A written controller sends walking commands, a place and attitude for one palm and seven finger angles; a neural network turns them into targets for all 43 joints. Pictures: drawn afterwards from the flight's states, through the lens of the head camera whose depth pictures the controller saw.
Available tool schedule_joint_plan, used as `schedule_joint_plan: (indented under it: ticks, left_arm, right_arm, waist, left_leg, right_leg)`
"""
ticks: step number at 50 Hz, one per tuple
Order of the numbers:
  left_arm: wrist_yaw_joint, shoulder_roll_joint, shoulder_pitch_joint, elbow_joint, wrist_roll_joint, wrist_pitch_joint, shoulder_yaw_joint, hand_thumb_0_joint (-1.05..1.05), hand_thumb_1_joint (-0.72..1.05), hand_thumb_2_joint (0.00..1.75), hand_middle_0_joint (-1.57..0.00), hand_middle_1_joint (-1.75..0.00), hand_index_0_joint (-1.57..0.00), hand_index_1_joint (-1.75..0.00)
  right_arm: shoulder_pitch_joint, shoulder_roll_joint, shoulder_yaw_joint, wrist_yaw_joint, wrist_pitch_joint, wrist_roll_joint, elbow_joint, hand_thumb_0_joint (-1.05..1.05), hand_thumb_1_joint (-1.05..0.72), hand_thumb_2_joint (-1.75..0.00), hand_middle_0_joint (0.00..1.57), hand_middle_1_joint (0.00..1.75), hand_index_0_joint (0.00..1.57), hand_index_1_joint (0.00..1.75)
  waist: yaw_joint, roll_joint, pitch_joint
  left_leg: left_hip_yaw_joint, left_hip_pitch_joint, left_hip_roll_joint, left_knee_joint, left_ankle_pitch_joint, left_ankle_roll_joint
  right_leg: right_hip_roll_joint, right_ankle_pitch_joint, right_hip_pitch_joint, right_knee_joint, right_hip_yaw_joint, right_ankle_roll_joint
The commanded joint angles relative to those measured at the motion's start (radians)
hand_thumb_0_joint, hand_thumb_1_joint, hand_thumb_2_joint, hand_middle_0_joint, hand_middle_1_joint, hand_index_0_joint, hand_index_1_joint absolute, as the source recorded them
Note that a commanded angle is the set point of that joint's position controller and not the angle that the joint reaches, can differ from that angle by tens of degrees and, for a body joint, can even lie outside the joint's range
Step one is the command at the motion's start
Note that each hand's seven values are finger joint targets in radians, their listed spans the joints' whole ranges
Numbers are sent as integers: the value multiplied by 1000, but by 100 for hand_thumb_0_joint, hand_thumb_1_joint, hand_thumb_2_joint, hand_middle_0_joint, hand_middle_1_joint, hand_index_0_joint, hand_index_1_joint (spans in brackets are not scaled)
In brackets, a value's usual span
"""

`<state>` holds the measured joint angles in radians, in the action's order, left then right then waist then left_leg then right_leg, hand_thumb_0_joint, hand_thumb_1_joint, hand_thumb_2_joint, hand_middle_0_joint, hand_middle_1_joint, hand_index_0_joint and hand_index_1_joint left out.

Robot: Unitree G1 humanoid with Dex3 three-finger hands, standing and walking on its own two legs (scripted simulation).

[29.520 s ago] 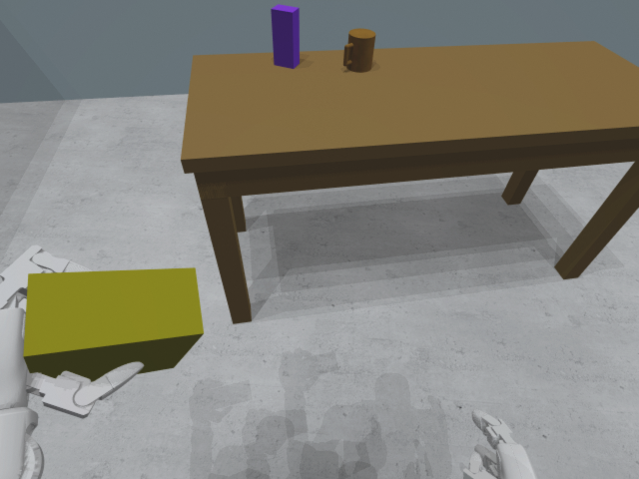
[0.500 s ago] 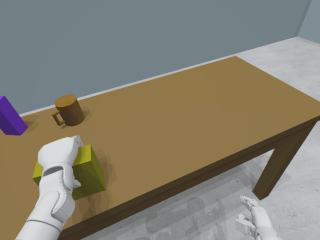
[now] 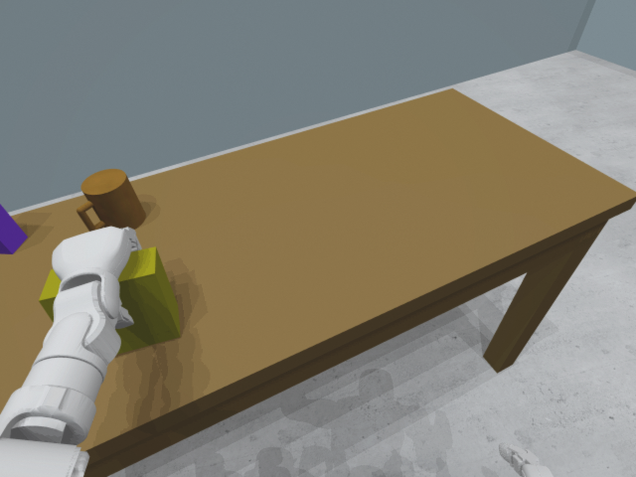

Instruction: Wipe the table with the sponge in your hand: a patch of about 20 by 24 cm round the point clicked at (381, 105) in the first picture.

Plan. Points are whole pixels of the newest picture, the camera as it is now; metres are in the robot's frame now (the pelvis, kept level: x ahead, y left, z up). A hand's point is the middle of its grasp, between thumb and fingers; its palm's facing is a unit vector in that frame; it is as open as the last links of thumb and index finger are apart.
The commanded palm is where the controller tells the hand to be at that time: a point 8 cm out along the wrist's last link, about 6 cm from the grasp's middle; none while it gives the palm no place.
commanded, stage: wipe forward along the middle lane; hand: left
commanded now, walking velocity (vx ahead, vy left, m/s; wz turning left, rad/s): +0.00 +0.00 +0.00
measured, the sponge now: (123, 315) +0.33 +0.32 +0.01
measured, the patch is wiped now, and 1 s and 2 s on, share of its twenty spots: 1.00 1.00 1.00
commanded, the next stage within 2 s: slide back across to the first lane in 0.88 s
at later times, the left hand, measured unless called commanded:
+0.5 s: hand (104, 256) +0.39 +0.35 +0.08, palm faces -0.13 -0.04 -0.99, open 10.5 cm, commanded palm +0.37 +0.36 +0.12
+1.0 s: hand (96, 237) +0.42 +0.38 +0.07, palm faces -0.12 -0.05 -0.99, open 10.5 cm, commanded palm +0.41 +0.38 +0.12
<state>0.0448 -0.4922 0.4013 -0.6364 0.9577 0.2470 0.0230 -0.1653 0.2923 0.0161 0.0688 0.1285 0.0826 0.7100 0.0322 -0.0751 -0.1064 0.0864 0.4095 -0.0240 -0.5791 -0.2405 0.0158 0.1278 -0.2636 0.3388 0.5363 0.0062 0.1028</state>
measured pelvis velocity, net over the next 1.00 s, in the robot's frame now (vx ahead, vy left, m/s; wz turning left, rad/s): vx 0.01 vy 0.04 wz -0.01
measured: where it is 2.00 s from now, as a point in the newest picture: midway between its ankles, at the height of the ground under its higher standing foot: outside the picture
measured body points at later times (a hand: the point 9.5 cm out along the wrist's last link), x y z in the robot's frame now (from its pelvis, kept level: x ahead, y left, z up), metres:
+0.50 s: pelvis +0.00 +0.00 +0.00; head +0.02 -0.02 +0.44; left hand +0.39 +0.35 +0.13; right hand +0.11 -0.27 -0.13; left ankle +0.04 +0.13 -0.73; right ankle +0.00 -0.06 -0.73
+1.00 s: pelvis +0.01 +0.04 +0.00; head +0.05 +0.04 +0.44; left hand +0.43 +0.38 +0.13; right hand +0.10 -0.23 -0.12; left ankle +0.04 +0.13 -0.73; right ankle +0.00 -0.06 -0.73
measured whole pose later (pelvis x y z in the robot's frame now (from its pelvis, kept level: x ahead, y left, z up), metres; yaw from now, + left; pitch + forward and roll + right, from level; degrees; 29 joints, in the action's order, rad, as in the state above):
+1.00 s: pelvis +0.01 +0.04 +0.00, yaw -1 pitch +12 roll -3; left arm 0.09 -0.63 0.75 -1.06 1.05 0.13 -0.06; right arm -0.24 0.29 0.01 0.03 0.16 0.09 0.69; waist -0.05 -0.06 -0.15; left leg 0.08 0.58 -0.04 -0.64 -0.26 0.04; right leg 0.12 -0.26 0.48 0.54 0.01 0.05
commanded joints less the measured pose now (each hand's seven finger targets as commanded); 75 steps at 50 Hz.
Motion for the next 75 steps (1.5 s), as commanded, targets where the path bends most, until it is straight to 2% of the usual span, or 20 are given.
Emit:
schedule_joint_plan:
  ticks: [1, 10, 14, 16, 19, 22, 24, 29, 35, 37, 45, 48, 52, 54, 56, 59, 62, 65, 68, 75]
  left_arm:
    - [66, -311, 261, 6, 64, 8, -94, 0, 10, 130, -120, -160, -120, -160]
    - [83, -426, 394, -119, 77, -39, -137, 0, 10, 130, -120, -160, -120, -160]
    - [78, -489, 433, -165, 96, -52, -173, 0, 10, 130, -120, -160, -120, -160]
    - [78, -436, 437, -181, 105, -58, -126, 0, 10, 130, -120, -160, -120, -160]
    - [70, -474, 451, -197, 99, -64, -155, 0, 10, 130, -120, -160, -120, -160]
    - [68, -467, 489, -217, 87, -70, -135, 0, 10, 130, -120, -160, -120, -160]
    - [66, -517, 494, -223, 89, -83, -181, 0, 10, 130, -120, -160, -120, -160]
    - [75, -470, 488, -245, 110, -102, -150, 0, 10, 130, -120, -160, -120, -160]
    - [102, -501, 528, -269, 120, -99, -161, 0, 10, 130, -120, -160, -120, -160]
    - [106, -459, 547, -288, 129, -89, -123, 0, 10, 130, -120, -160, -120, -160]
    - [104, -460, 605, -331, 152, -74, -109, 0, 10, 130, -120, -160, -120, -160]
    - [102, -473, 665, -340, 148, -67, -101, 0, 10, 130, -120, -160, -120, -160]
    - [111, -450, 641, -293, 150, -85, -111, 0, 10, 130, -120, -160, -120, -160]
    - [112, -492, 641, -268, 148, -94, -154, 0, 10, 130, -120, -160, -120, -160]
    - [120, -462, 642, -259, 142, -87, -127, 0, 10, 130, -120, -160, -120, -160]
    - [126, -524, 622, -243, 134, -82, -195, 0, 10, 130, -120, -160, -120, -160]
    - [122, -471, 599, -246, 141, -63, -143, 0, 10, 130, -120, -160, -120, -160]
    - [111, -499, 551, -246, 151, -57, -173, 0, 10, 130, -120, -160, -120, -160]
    - [94, -445, 518, -198, 146, -50, -133, 0, 10, 130, -120, -160, -120, -160]
    - [66, -487, 374, -104, 102, -67, -208, 0, 10, 130, -120, -160, -120, -160]
  right_arm:
    - [116, 121, -46, 4, -39, -3, -153, 0, -90, -90, 20, 30, 20, 30]
    - [62, 133, -50, 2, -33, 1, -131, 0, -90, -90, 20, 30, 20, 30]
    - [45, 141, -52, -1, -29, 2, -124, 0, -90, -90, 20, 30, 20, 30]
    - [24, 137, -53, -5, -27, 3, -130, 0, -90, -90, 20, 30, 20, 30]
    - [23, 142, -51, -8, -23, 3, -135, 0, -90, -90, 20, 30, 20, 30]
    - [0, 147, -53, -6, -23, 6, -133, 0, -90, -90, 20, 30, 20, 30]
    - [-4, 151, -53, -7, -20, 5, -129, 0, -90, -90, 20, 30, 20, 30]
    - [-24, 150, -56, -16, -17, 4, -128, 0, -90, -90, 20, 30, 20, 30]
    - [-50, 157, -61, -19, -9, 1, -118, 0, -90, -90, 20, 30, 20, 30]
    - [-51, 154, -59, -20, -6, 3, -118, 0, -90, -90, 20, 30, 20, 30]
    - [-71, 153, -58, -23, 2, -3, -114, 0, -90, -90, 20, 30, 20, 30]
    - [-71, 157, -54, -21, 3, 0, -120, 0, -90, -90, 20, 30, 20, 30]
    - [-73, 145, -62, -25, -1, -6, -132, 0, -90, -90, 20, 30, 20, 30]
    - [-63, 146, -60, -24, 1, -8, -133, 0, -90, -90, 20, 30, 20, 30]
    - [-66, 143, -62, -26, 2, -7, -138, 0, -90, -90, 20, 30, 20, 30]
    - [-48, 146, -59, -30, 0, -9, -138, 0, -90, -90, 20, 30, 20, 30]
    - [-44, 143, -60, -36, 2, -8, -134, 0, -90, -90, 20, 30, 20, 30]
    - [-40, 146, -61, -42, 5, -13, -129, 0, -90, -90, 20, 30, 20, 30]
    - [-26, 140, -62, -47, 7, -10, -145, 0, -90, -90, 20, 30, 20, 30]
    - [-11, 143, -64, -52, 11, -13, -161, 0, -90, -90, 20, 30, 20, 30]
  waist:
    - [-8, 115, -124]
    - [-35, 97, -109]
    - [-31, 83, -161]
    - [-39, 60, -182]
    - [-36, 65, -210]
    - [-62, 92, -191]
    - [-49, 91, -218]
    - [-56, 81, -218]
    - [-67, 77, -230]
    - [-79, 81, -208]
    - [-81, 42, -260]
    - [-94, 48, -224]
    - [-63, -14, -286]
    - [-47, -14, -313]
    - [-56, -6, -296]
    - [-26, -4, -299]
    - [-40, -20, -263]
    - [-20, -33, -265]
    - [-22, -31, -270]
    - [6, -15, -284]
  left_leg:
    - [-39, 51, -53, 23, -2, 53]
    - [-34, 139, -45, -1, -57, 55]
    - [-27, 156, -39, -15, -30, 54]
    - [-35, 143, -40, -17, -23, 56]
    - [-29, 149, -35, -22, 1, 55]
    - [-42, 153, -32, -27, -15, 60]
    - [-33, 157, -31, -24, 9, 60]
    - [-37, 132, -27, -23, 48, 63]
    - [-49, 136, -28, -24, 44, 65]
    - [-49, 129, -27, -18, 38, 64]
    - [-40, 74, -17, -15, 87, 61]
    - [-31, 80, -13, -2, 44, 59]
    - [-14, -8, -3, 6, 108, 55]
    - [-2, -29, 3, 12, 143, 52]
    - [0, -38, 2, 19, 130, 51]
    - [12, -51, 6, 39, 163, 47]
    - [13, -67, 6, 46, 158, 41]
    - [27, -96, 9, 51, 203, 34]
    - [38, -129, 15, 55, 241, 22]
    - [49, -177, 20, 53, 393, 12]
  right_leg:
    - [-91, 117, -102, -128, 156, -44]
    - [-107, 33, -78, -129, 194, -48]
    - [-110, 93, -95, -114, 210, -42]
    - [-108, 111, -89, -105, 175, -46]
    - [-111, 185, -114, -95, 190, -42]
    - [-113, 183, -100, -103, 176, -57]
    - [-109, 224, -115, -91, 180, -50]
    - [-97, 265, -79, -83, 139, -44]
    - [-95, 249, -71, -82, 115, -51]
    - [-90, 224, -35, -88, 94, -50]
    - [-79, 209, -1, -73, 55, -43]
    - [-75, 138, 37, -86, 47, -45]
    - [-64, 117, 49, -73, 20, -32]
    - [-62, 127, 39, -72, 19, -25]
    - [-59, 100, 45, -75, 6, -30]
    - [-60, 113, 19, -81, 3, -22]
    - [-59, 93, 36, -88, -8, -24]
    - [-57, 97, 27, -90, -10, -15]
    - [-56, 112, 28, -97, -13, -13]
    - [-58, 209, -37, -99, -14, -12]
